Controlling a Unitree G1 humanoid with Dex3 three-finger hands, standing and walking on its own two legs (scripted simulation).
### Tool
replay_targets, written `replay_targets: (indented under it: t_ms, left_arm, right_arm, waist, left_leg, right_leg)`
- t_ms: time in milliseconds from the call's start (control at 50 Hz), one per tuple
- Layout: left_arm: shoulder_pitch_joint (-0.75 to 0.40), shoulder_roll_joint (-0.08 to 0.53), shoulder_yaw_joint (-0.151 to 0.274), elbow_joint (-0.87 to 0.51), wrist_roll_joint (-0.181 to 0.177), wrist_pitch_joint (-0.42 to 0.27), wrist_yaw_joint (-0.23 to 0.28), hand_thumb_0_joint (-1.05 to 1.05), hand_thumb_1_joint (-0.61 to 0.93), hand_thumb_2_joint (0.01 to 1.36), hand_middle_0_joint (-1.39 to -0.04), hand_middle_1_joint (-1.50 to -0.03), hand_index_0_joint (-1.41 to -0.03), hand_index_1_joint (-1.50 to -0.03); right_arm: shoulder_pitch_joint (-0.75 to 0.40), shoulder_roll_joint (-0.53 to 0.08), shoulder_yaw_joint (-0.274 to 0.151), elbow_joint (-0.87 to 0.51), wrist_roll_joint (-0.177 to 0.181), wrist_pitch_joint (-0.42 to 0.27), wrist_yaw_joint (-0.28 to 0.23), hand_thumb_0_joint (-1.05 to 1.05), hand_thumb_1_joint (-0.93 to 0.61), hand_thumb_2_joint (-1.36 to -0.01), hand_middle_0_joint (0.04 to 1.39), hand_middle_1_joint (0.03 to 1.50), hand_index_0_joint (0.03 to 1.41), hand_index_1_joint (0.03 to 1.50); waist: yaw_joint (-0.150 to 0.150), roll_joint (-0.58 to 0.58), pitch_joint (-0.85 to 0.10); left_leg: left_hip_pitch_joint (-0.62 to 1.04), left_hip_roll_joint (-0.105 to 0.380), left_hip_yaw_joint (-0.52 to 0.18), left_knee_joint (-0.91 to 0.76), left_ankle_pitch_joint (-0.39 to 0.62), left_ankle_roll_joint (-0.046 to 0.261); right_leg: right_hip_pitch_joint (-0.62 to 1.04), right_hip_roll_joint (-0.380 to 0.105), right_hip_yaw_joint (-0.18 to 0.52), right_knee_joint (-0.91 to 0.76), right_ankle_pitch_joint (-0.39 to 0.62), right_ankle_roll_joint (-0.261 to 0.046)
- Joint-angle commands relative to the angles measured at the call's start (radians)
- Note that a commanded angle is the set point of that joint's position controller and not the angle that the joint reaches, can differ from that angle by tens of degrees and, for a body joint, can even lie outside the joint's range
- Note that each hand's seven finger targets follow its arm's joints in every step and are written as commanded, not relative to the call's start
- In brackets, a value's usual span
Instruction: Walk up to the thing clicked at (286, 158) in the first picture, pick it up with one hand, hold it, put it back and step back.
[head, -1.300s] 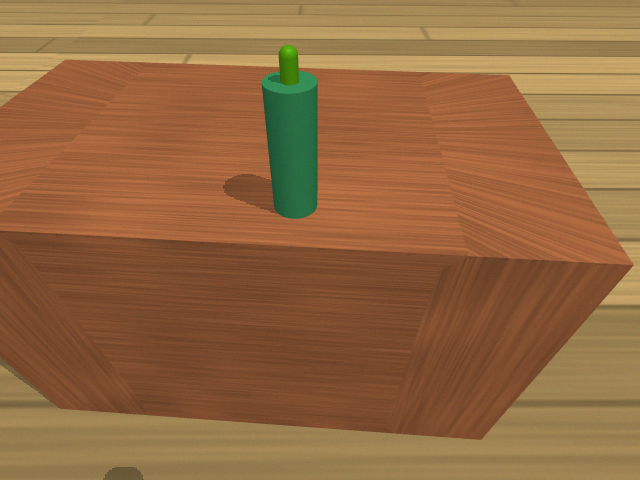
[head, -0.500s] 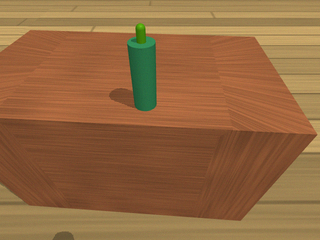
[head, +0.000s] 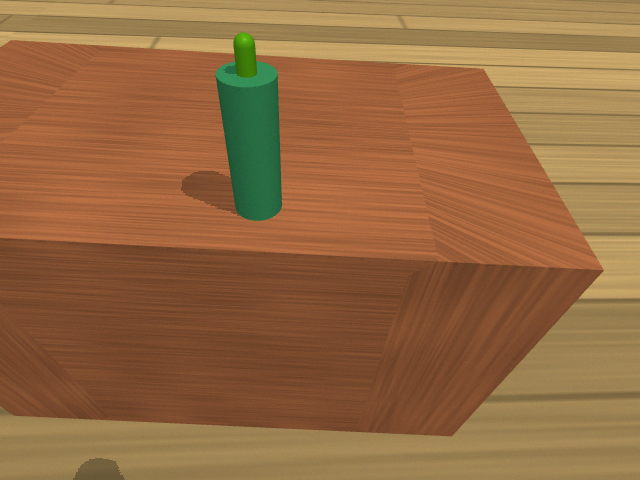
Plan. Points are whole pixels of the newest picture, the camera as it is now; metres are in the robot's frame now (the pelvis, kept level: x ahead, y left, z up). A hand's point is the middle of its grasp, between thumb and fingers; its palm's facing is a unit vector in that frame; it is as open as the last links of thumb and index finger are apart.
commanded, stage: walk up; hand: left
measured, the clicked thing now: (252, 134) +0.56 +0.12 +0.16
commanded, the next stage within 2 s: none
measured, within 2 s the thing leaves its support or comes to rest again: neither
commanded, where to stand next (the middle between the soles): +0.14 -0.08 m, yaw -2 degrees
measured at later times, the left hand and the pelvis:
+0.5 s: hand out of the picture +0.16 +0.16 -0.18, palm faces -0.06 -0.94 -0.34, open 7.4 cm; pelvis +0.11 -0.09 -0.02, yaw -2 degrees
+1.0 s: hand (188, 462) +0.21 +0.19 -0.16, palm faces -0.07 -0.89 -0.46, open 7.4 cm; pelvis +0.11 -0.09 -0.02, yaw -2 degrees
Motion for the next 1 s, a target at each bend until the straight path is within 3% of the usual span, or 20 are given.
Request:
replay_targets:
  t_ms: [0,100,120,140,160,180,240,400,460,480,500,520,560,660,700,720,740,840,940,980]
  left_arm:
    - [-0.043,0.134,0.044,-0.14,-0.009,-0.016,-0.027,0.0,0.9,0.9,-0.2,-0.3,-0.2,-0.3]
    - [0.199,0.153,0.063,-0.068,-0.014,-0.04,-0.012,0.0,0.9,0.9,-0.2,-0.3,-0.2,-0.3]
    - [0.29,0.226,0.083,-0.043,-0.004,-0.051,0.003,0.0,0.9,0.9,-0.2,-0.3,-0.2,-0.3]
    - [0.321,0.314,0.106,-0.066,0.003,-0.055,0.02,0.0,0.9,0.9,-0.2,-0.3,-0.2,-0.3]
    - [0.221,0.341,0.096,-0.116,-0.004,-0.056,0.019,0.0,0.9,0.9,-0.2,-0.3,-0.2,-0.3]
    - [0.144,0.363,0.094,-0.157,-0.013,-0.057,0.022,0.0,0.9,0.9,-0.2,-0.3,-0.2,-0.3]
    - [0.074,0.243,0.056,-0.179,-0.041,-0.077,0.048,0.0,0.9,0.9,-0.2,-0.3,-0.2,-0.3]
    - [0.061,0.209,0.004,-0.196,-0.05,-0.126,0.103,0.0,0.9,0.9,-0.2,-0.3,-0.2,-0.3]
    - [0.021,0.163,-0.023,-0.213,-0.079,-0.113,0.112,0.0,0.9,0.9,-0.2,-0.3,-0.2,-0.3]
    - [0.059,0.129,-0.027,-0.213,-0.092,-0.107,0.113,0.0,0.9,0.9,-0.2,-0.3,-0.2,-0.3]
    - [0.096,0.121,-0.031,-0.184,-0.097,-0.09,0.118,0.0,0.9,0.9,-0.2,-0.3,-0.2,-0.3]
    - [0.108,0.149,-0.026,-0.158,-0.089,-0.079,0.124,0.0,0.9,0.9,-0.2,-0.3,-0.2,-0.3]
    - [0.073,0.146,-0.023,-0.132,-0.076,-0.081,0.118,0.0,0.9,0.9,-0.2,-0.3,-0.2,-0.3]
    - [0.102,0.145,-0.014,-0.089,-0.059,-0.109,0.127,0.0,0.9,0.9,-0.2,-0.3,-0.2,-0.3]
    - [0.044,0.24,0.008,-0.117,-0.035,-0.125,0.134,0.0,0.9,0.9,-0.2,-0.3,-0.2,-0.3]
    - [0.006,0.282,0.011,-0.122,-0.04,-0.122,0.133,0.0,0.9,0.9,-0.2,-0.3,-0.2,-0.3]
    - [-0.008,0.275,0.011,-0.134,-0.033,-0.128,0.133,0.0,0.9,0.9,-0.2,-0.3,-0.2,-0.3]
    - [-0.012,0.201,-0.005,-0.132,-0.031,-0.132,0.139,0.0,0.9,0.9,-0.2,-0.3,-0.2,-0.3]
    - [-0.076,0.189,-0.013,-0.157,-0.049,-0.099,0.12,0.0,0.9,0.9,-0.2,-0.3,-0.2,-0.3]
    - [-0.063,0.093,-0.039,-0.183,-0.067,-0.094,0.113,0.0,0.9,0.9,-0.2,-0.3,-0.2,-0.3]
  right_arm:
    - [-0.053,-0.345,-0.095,-0.123,-0.01,-0.027,-0.02,0.0,-0.9,-0.9,0.2,0.3,0.2,0.3]
    - [-0.106,-0.314,-0.079,-0.166,-0.005,-0.001,-0.007,0.0,-0.9,-0.9,0.2,0.3,0.2,0.3]
    - [-0.049,-0.24,-0.053,-0.171,0.004,0.005,-0.01,0.0,-0.9,-0.9,0.2,0.3,0.2,0.3]
    - [-0.031,-0.17,-0.022,-0.205,0.015,0.01,-0.006,0.0,-0.9,-0.9,0.2,0.3,0.2,0.3]
    - [-0.025,-0.224,-0.039,-0.21,0.032,0.019,-0.012,0.0,-0.9,-0.9,0.2,0.3,0.2,0.3]
    - [-0.017,-0.279,-0.057,-0.199,0.029,0.016,-0.014,0.0,-0.9,-0.9,0.2,0.3,0.2,0.3]
    - [0.065,-0.262,-0.047,-0.153,0.048,0.015,0.004,0.0,-0.9,-0.9,0.2,0.3,0.2,0.3]
    - [0.042,-0.193,-0.034,-0.202,0.03,0.042,0.022,0.0,-0.9,-0.9,0.2,0.3,0.2,0.3]
    - [0.059,-0.246,-0.058,-0.2,0.016,0.038,0.015,0.0,-0.9,-0.9,0.2,0.3,0.2,0.3]
    - [0.013,-0.304,-0.07,-0.236,0.014,0.036,0.015,0.0,-0.9,-0.9,0.2,0.3,0.2,0.3]
    - [-0.056,-0.308,-0.061,-0.262,0.024,0.034,0.018,0.0,-0.9,-0.9,0.2,0.3,0.2,0.3]
    - [-0.072,-0.308,-0.061,-0.256,0.029,0.037,0.02,0.0,-0.9,-0.9,0.2,0.3,0.2,0.3]
    - [-0.09,-0.259,-0.043,-0.252,0.03,0.048,0.02,0.0,-0.9,-0.9,0.2,0.3,0.2,0.3]
    - [-0.148,-0.227,-0.031,-0.247,0.05,0.074,0.027,0.0,-0.9,-0.9,0.2,0.3,0.2,0.3]
    - [-0.141,-0.196,-0.022,-0.265,0.052,0.081,0.034,0.0,-0.9,-0.9,0.2,0.3,0.2,0.3]
    - [-0.159,-0.205,-0.031,-0.264,0.045,0.092,0.03,0.0,-0.9,-0.9,0.2,0.3,0.2,0.3]
    - [-0.163,-0.213,-0.038,-0.263,0.036,0.099,0.028,0.0,-0.9,-0.9,0.2,0.3,0.2,0.3]
    - [-0.155,-0.183,-0.028,-0.243,0.049,0.081,0.035,0.0,-0.9,-0.9,0.2,0.3,0.2,0.3]
    - [-0.063,-0.187,-0.035,-0.168,0.038,0.046,0.027,0.0,-0.9,-0.9,0.2,0.3,0.2,0.3]
    - [-0.04,-0.269,-0.051,-0.169,0.019,0.03,0.014,0.0,-0.9,-0.9,0.2,0.3,0.2,0.3]
  waist:
    - [-0.001,0.258,0.052]
    - [0.114,0.116,-0.043]
    - [0.146,-0.127,-0.08]
    - [0.16,-0.348,-0.033]
    - [0.107,-0.284,-0.022]
    - [0.075,-0.21,0.04]
    - [0.005,-0.048,0.069]
    - [-0.008,-0.003,-0.048]
    - [-0.039,0.112,-0.086]
    - [-0.015,0.226,-0.13]
    - [0.011,0.261,-0.133]
    - [0.002,0.285,-0.139]
    - [0.005,0.239,-0.096]
    - [0.044,0.151,-0.143]
    - [0.019,0.01,-0.082]
    - [0.021,-0.076,-0.07]
    - [0.023,-0.096,-0.04]
    - [0.027,-0.092,-0.054]
    - [-0.025,-0.079,-0.16]
    - [-0.035,0.146,-0.231]
  left_leg:
    - [-0.017,0.252,-0.14,-0.117,-0.016,0.208]
    - [-0.219,0.132,0.032,0.272,-0.054,0.14]
    - [-0.323,0.043,0.094,0.53,-0.157,0.108]
    - [-0.51,-0.059,0.047,0.721,-0.424,0.07]
    - [-0.508,-0.063,-0.027,0.8,-0.412,0.053]
    - [-0.466,-0.02,-0.068,0.827,-0.374,0.053]
    - [-0.431,0.049,-0.108,0.773,-0.198,0.067]
    - [-0.199,0.017,-0.054,0.309,-0.088,0.056]
    - [-0.017,0.041,-0.121,0.099,0.385,0.104]
    - [0.009,0.182,-0.319,0.04,0.529,0.173]
    - [-0.031,0.269,-0.409,0.02,0.493,0.263]
    - [-0.08,0.308,-0.441,0.034,0.443,0.335]
    - [-0.154,0.244,-0.341,0.032,0.39,0.289]
    - [-0.167,0.105,-0.16,0.242,0.398,0.135]
    - [-0.336,-0.012,-0.076,0.374,0.206,0.055]
    - [-0.322,-0.045,-0.062,0.469,-0.21,0.057]
    - [-0.332,-0.03,-0.097,0.572,-0.325,0.054]
    - [-0.359,-0.042,-0.092,0.478,-0.219,0.052]
    - [-0.052,-0.05,0.005,0.015,0.182,0.049]
    - [0.196,0.187,-0.341,0.049,0.498,0.16]
  right_leg:
    - [-0.086,-0.088,0.012,-0.106,0.002,0.019]
    - [0.315,0.008,-0.179,-0.358,0.179,0.005]
    - [0.423,0.003,-0.104,-0.438,0.104,-0.011]
    - [0.403,-0.182,0.267,-0.589,-0.063,-0.078]
    - [0.292,-0.313,0.536,-0.73,-0.212,-0.189]
    - [0.185,-0.348,0.606,-0.743,-0.239,-0.259]
    - [0.157,-0.235,0.271,-0.605,0.048,-0.193]
    - [0.151,-0.272,0.092,-0.36,0.809,-0.205]
    - [0.039,-0.159,-0.002,-0.182,0.627,-0.079]
    - [0.016,-0.041,-0.081,-0.067,0.421,-0.011]
    - [0.025,0.033,-0.101,-0.032,-0.079,0.001]
    - [0.079,0.004,-0.06,0.034,-0.253,-0.003]
    - [0.101,-0.005,-0.052,-0.006,-0.242,-0.01]
    - [0.229,-0.043,-0.05,-0.387,0.275,-0.016]
    - [0.254,-0.253,0.237,-0.456,0.451,-0.118]
    - [0.177,-0.38,0.3,-0.465,0.576,-0.239]
    - [0.143,-0.403,0.34,-0.445,0.665,-0.278]
    - [0.281,-0.243,0.095,-0.337,0.902,-0.157]
    - [0.234,-0.128,-0.035,-0.146,0.651,-0.057]
    - [-0.055,-0.032,-0.065,0.011,0.227,0.014]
